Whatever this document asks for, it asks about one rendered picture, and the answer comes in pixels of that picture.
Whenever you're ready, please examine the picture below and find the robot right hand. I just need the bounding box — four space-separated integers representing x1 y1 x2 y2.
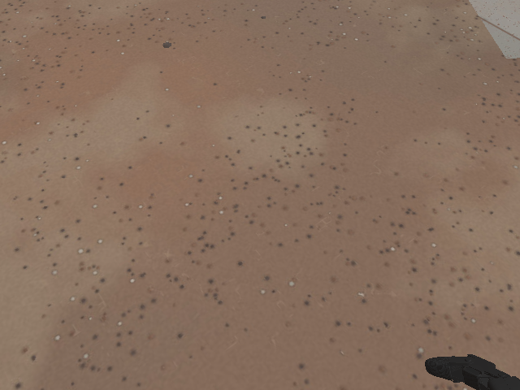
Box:
425 354 520 390

